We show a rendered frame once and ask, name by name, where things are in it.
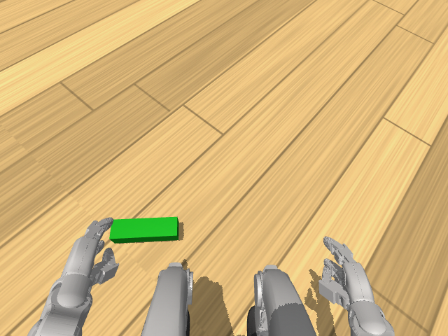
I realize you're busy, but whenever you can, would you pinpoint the right robot arm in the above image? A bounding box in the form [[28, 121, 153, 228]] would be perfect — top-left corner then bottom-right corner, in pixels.
[[348, 301, 395, 336]]

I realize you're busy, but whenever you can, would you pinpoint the left robot arm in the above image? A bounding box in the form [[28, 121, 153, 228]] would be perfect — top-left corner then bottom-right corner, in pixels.
[[27, 274, 92, 336]]

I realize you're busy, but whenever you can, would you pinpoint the carton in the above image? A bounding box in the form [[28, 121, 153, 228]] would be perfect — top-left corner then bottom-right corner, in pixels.
[[109, 217, 179, 244]]

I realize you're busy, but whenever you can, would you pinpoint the left robot hand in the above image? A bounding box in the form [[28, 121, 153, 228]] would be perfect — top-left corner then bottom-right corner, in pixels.
[[60, 217, 119, 286]]

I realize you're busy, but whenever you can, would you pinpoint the right robot hand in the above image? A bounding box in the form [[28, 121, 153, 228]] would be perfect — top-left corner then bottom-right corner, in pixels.
[[318, 237, 375, 311]]

